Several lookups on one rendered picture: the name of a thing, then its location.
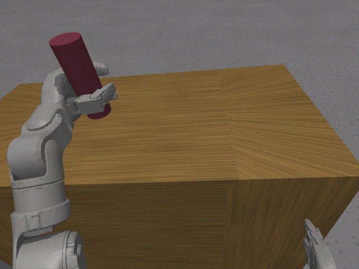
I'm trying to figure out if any left robot hand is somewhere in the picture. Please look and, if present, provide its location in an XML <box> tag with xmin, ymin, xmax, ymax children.
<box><xmin>41</xmin><ymin>61</ymin><xmax>118</xmax><ymax>122</ymax></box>

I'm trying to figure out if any right robot hand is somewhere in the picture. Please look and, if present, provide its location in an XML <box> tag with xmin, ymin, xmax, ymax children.
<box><xmin>303</xmin><ymin>219</ymin><xmax>338</xmax><ymax>269</ymax></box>

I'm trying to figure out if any can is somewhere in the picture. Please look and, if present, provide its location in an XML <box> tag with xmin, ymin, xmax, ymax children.
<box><xmin>49</xmin><ymin>32</ymin><xmax>111</xmax><ymax>119</ymax></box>

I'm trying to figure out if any left robot arm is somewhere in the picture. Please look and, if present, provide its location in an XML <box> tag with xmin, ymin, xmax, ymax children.
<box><xmin>7</xmin><ymin>103</ymin><xmax>86</xmax><ymax>269</ymax></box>

